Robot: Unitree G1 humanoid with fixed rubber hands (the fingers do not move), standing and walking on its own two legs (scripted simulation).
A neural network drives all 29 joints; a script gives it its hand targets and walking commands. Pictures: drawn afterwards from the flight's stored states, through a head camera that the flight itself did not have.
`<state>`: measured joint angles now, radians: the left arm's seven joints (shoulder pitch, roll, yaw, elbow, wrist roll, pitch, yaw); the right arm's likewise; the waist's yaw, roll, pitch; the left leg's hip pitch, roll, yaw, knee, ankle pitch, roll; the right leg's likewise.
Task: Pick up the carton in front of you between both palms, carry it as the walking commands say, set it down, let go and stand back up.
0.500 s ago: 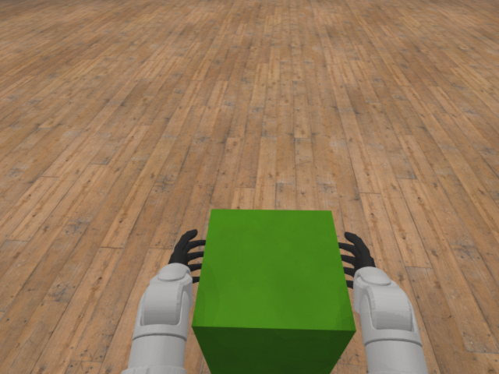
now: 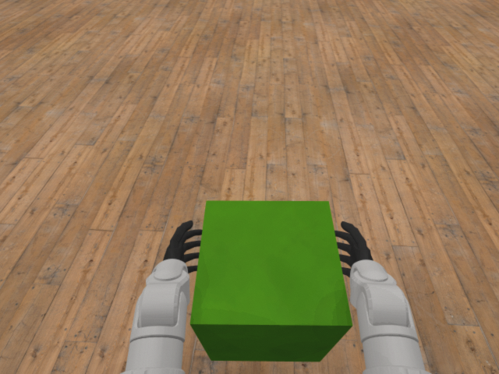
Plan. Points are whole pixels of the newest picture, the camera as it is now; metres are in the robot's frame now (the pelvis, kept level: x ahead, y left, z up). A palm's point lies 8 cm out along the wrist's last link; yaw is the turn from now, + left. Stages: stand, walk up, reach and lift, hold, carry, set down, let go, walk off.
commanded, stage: hold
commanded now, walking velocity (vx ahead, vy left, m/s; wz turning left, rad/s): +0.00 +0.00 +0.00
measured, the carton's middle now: (266, 285) +0.28 +0.00 -0.05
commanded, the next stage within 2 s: set down in 0.08 s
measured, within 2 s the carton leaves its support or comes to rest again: neither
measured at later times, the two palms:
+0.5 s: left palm (197, 256) +0.33 +0.14 -0.04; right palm (358, 273) +0.30 -0.16 -0.03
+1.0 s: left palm (202, 284) +0.36 +0.15 -0.22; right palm (324, 283) +0.37 -0.15 -0.22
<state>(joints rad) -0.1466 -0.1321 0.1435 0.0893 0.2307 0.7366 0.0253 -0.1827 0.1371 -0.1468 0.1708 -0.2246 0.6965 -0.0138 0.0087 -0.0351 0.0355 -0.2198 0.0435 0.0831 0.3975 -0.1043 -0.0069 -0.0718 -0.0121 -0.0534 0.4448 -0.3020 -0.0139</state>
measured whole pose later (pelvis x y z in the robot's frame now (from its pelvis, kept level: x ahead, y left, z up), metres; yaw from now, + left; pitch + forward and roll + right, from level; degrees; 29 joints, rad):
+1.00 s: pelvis -0.05 +0.01 -0.15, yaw -8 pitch +37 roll -1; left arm -0.67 -0.12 0.46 0.50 0.23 0.26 0.04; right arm -0.77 0.07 -0.39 0.69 -0.20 0.22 -0.03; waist 0.07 -0.07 -0.18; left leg -1.58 0.01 -0.04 1.26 -0.33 -0.03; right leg -1.47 0.08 0.03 1.35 -0.53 0.00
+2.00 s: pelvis -0.10 +0.01 -0.37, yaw -9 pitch +45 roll +0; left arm -1.25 0.14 0.47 0.76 0.09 0.27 0.07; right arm -1.43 -0.20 -0.15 1.00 -0.04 0.23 -0.15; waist 0.18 -0.07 0.19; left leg -2.34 0.01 -0.05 1.95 -0.39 -0.05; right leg -2.22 0.12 0.01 2.09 -0.65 0.02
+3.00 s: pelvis -0.10 +0.01 -0.39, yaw -9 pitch +41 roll +2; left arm -1.33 0.27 0.57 1.01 0.08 0.17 -0.05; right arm -1.51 -0.18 -0.15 1.09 -0.15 0.19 -0.04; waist 0.18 0.00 0.29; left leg -2.34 0.03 -0.04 2.04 -0.42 -0.05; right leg -2.24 0.14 0.03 2.20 -0.67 0.01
